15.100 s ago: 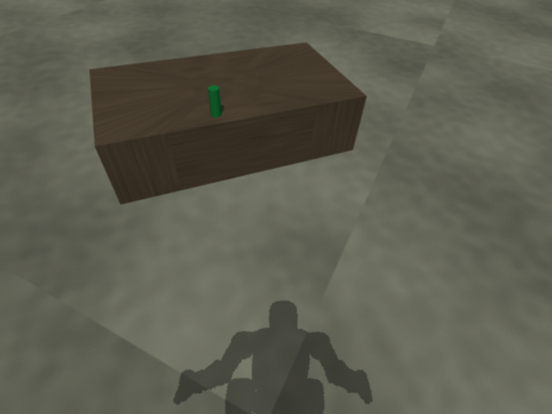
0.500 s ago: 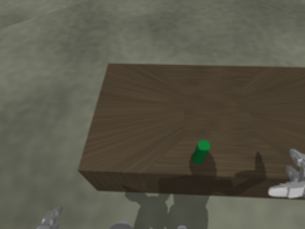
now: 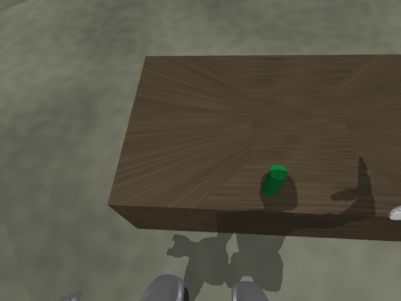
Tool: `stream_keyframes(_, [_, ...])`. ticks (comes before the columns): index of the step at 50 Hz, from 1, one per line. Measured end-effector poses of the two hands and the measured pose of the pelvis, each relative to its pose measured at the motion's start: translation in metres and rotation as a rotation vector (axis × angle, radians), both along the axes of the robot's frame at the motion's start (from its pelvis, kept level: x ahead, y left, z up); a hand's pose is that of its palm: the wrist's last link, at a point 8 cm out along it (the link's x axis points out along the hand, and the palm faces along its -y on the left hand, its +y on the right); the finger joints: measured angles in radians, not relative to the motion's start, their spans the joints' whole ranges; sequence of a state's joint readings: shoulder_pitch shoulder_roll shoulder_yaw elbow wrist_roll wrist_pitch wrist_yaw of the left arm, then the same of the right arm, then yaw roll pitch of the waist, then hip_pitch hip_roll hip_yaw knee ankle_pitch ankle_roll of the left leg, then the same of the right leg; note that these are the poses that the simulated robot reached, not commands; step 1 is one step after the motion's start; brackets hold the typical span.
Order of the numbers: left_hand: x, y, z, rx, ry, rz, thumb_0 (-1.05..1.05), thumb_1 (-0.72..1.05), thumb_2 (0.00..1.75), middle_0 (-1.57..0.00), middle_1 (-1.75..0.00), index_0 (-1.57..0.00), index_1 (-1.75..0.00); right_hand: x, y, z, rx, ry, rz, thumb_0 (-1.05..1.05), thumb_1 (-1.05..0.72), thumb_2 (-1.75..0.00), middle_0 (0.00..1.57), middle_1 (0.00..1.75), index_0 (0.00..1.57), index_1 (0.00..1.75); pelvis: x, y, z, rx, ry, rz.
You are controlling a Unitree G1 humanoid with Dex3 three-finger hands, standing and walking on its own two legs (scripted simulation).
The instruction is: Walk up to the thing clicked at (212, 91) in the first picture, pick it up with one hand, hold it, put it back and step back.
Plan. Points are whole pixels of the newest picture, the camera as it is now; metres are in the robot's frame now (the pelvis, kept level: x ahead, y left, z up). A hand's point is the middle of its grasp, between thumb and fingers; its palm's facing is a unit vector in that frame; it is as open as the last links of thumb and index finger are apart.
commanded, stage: go down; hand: right
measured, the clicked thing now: (273, 181) +0.48 -0.19 -0.27
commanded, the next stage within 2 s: approach in 0.46 s
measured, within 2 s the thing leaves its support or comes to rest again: neither
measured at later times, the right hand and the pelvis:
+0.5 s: hand out of the picture +0.39 -0.38 +0.00, palm faces +0.19 +0.98 -0.09, open 17.5 cm; pelvis +0.00 +0.00 -0.01, yaw +0 degrees
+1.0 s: hand (348, 181) +0.42 -0.34 -0.13, palm faces +0.12 +0.99 +0.02, open 17.6 cm; pelvis -0.03 +0.00 -0.14, yaw +3 degrees
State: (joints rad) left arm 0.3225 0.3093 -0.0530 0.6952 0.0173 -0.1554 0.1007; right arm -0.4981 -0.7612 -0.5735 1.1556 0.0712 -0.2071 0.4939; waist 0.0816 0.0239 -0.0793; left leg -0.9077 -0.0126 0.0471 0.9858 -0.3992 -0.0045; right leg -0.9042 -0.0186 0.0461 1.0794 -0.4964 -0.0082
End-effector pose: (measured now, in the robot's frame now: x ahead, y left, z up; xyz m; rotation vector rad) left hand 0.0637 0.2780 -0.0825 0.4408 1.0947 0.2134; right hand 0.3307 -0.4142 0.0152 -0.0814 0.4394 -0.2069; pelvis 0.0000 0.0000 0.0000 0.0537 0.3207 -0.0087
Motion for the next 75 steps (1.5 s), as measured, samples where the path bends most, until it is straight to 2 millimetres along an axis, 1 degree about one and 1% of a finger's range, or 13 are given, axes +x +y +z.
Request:
stream_keyframes(11, [0.001,-0.001,-0.006,-0.002,0.046,-0.017,0.01,0.92,0.90,-0.20,-0.31,-0.20,-0.29,0.016,-0.008,-0.001,0.011,-0.054,0.004,-0.01,0.49,-0.06,0.06,0.05,0.05,0.04,0.003,-0.001,-0.007,0.007,0.036,0.002])
stream_keyframes(31, [-0.002,-0.003,-0.009,-0.004,0.086,-0.021,0.00,0.91,0.90,-0.19,-0.30,-0.19,-0.29,0.032,-0.018,-0.001,0.017,-0.108,0.007,-0.01,0.56,-0.06,0.05,0.06,0.04,0.05,0.004,-0.005,-0.013,0.020,0.064,0.002])
stream_keyframes(34, [-0.004,-0.004,-0.011,-0.005,0.089,-0.028,0.00,0.90,0.91,-0.20,-0.30,-0.19,-0.30,0.034,-0.019,-0.005,0.024,-0.123,0.006,-0.01,0.57,-0.07,0.04,0.06,0.04,0.05,0.003,-0.005,-0.016,0.021,0.075,0.003])
stream_keyframes(37, [-0.005,-0.003,-0.019,-0.005,0.097,-0.043,0.00,0.90,0.91,-0.20,-0.30,-0.19,-0.30,0.038,-0.018,-0.014,0.021,-0.163,0.010,-0.01,0.58,-0.07,0.04,0.06,0.04,0.05,0.000,-0.006,-0.026,0.022,0.098,0.006])
stream_keyframes(40, [-0.005,-0.002,-0.036,-0.005,0.103,-0.064,0.00,0.89,0.91,-0.20,-0.30,-0.19,-0.30,0.044,-0.013,-0.031,0.023,-0.230,0.028,-0.01,0.59,-0.08,0.03,0.06,0.04,0.06,-0.005,-0.006,-0.043,0.023,0.137,0.011])
stream_keyframes(44, [-0.002,-0.002,-0.070,-0.004,0.091,-0.090,0.00,0.89,0.91,-0.20,-0.30,-0.19,-0.30,0.053,0.002,-0.067,0.033,-0.340,0.068,-0.01,0.60,-0.08,0.03,0.06,0.04,0.05,-0.011,-0.006,-0.079,0.027,0.201,0.018])
stream_keyframes(48, [0.003,-0.004,-0.115,-0.003,0.068,-0.102,0.00,0.89,0.91,-0.19,-0.30,-0.18,-0.30,0.061,0.019,-0.115,0.061,-0.436,0.086,-0.01,0.59,-0.06,0.04,0.05,0.04,0.05,-0.020,-0.006,-0.123,0.033,0.245,0.022])
stream_keyframes(52, [0.003,-0.008,-0.164,-0.011,0.068,-0.109,0.00,0.89,0.91,-0.19,-0.30,-0.18,-0.29,0.066,0.033,-0.167,0.078,-0.467,0.094,-0.01,0.57,-0.04,0.06,0.05,0.05,0.04,-0.032,-0.004,-0.166,0.041,0.276,0.025])
stream_keyframes(58, [-0.013,-0.014,-0.227,-0.032,0.108,-0.112,0.00,0.90,0.91,-0.19,-0.29,-0.18,-0.29,0.077,0.049,-0.229,0.087,-0.443,0.101,-0.02,0.53,-0.03,0.07,0.04,0.06,0.04,-0.050,-0.002,-0.220,0.049,0.297,0.028])
stream_keyframes(63, [-0.038,-0.016,-0.264,-0.058,0.156,-0.089,0.00,0.91,0.90,-0.19,-0.30,-0.19,-0.29,0.089,0.067,-0.260,0.080,-0.417,0.114,-0.02,0.49,-0.04,0.07,0.04,0.06,0.03,-0.063,-0.003,-0.252,0.050,0.301,0.030])
stream_keyframes(69, [-0.074,-0.015,-0.297,-0.078,0.220,-0.052,0.00,0.91,0.90,-0.20,-0.30,-0.20,-0.29,0.101,0.089,-0.293,0.064,-0.422,0.125,-0.01,0.46,-0.04,0.08,0.04,0.06,0.03,-0.073,-0.003,-0.286,0.052,0.297,0.035])
stream_keyframes(73, [-0.093,-0.012,-0.312,-0.082,0.265,-0.020,0.00,0.90,0.90,-0.20,-0.30,-0.20,-0.29,0.105,0.106,-0.308,0.070,-0.435,0.117,-0.01,0.44,-0.04,0.08,0.04,0.06,0.03,-0.076,-0.003,-0.303,0.050,0.291,0.035])
stream_keyframes(75, [-0.100,-0.011,-0.317,-0.084,0.279,-0.004,0.00,0.90,0.90,-0.20,-0.30,-0.20,-0.29,0.106,0.111,-0.308,0.051,-0.449,0.112,-0.01,0.44,-0.04,0.08,0.04,0.06,0.03,-0.077,-0.003,-0.308,0.048,0.289,0.034])
